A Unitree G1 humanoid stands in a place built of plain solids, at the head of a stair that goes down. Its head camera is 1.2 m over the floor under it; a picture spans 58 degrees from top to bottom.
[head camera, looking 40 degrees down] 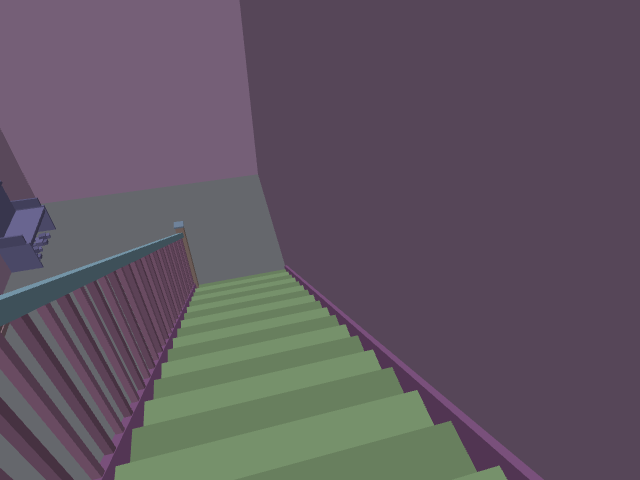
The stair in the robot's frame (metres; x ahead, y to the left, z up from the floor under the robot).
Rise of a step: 0.17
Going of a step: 0.24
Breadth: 1.25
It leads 15 degrees to the left of straight ahead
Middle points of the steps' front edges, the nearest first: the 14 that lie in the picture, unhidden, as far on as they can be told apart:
0.64 0.12 -0.35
0.87 0.18 -0.53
1.10 0.24 -0.70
1.34 0.30 -0.87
1.57 0.36 -1.04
1.80 0.42 -1.22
2.03 0.48 -1.39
2.26 0.55 -1.56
2.49 0.61 -1.74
2.72 0.67 -1.91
2.95 0.73 -2.08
3.18 0.79 -2.26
3.41 0.85 -2.43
3.65 0.92 -2.60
